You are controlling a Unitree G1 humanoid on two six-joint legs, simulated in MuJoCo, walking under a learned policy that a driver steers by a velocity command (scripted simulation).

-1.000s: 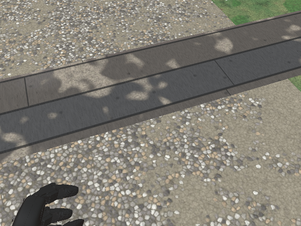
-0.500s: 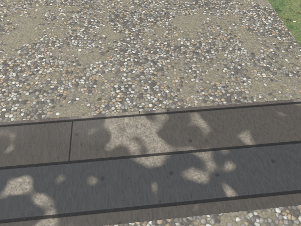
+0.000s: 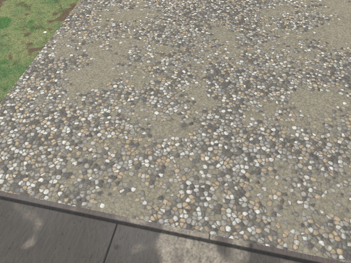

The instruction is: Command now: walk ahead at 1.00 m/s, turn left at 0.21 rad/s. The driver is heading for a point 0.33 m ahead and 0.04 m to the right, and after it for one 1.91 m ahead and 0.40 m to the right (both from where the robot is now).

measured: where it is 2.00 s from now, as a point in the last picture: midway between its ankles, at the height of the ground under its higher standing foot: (187, 260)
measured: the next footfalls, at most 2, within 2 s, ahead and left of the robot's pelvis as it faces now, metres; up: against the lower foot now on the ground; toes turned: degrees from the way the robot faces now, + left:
left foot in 0.30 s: +0.50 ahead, +0.08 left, +0.00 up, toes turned +3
right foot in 0.76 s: +0.53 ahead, -0.14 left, +0.00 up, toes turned -20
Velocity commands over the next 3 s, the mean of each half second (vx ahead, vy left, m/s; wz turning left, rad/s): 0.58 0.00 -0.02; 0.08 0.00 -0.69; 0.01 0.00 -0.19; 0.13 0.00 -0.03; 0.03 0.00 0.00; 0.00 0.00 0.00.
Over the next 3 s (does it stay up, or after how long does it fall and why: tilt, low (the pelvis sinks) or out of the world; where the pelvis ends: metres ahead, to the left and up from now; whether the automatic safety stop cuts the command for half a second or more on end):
stays up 0.53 -0.05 0.02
